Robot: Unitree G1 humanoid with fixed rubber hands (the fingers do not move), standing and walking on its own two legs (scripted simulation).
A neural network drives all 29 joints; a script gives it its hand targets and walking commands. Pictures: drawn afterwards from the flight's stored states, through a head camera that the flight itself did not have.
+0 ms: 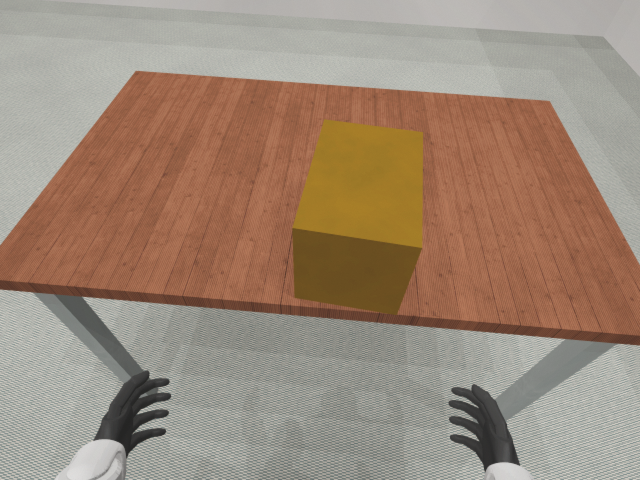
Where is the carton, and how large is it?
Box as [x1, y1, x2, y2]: [292, 119, 422, 314]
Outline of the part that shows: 324,119 292,227 294,295 298,298 396,314 421,249 422,132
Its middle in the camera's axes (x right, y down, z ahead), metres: +0.06 -0.04 +0.63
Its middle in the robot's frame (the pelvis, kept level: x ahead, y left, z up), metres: +0.49 -0.04 +0.02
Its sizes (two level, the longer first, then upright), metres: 0.245 0.163 0.169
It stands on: a table, 0.71 m high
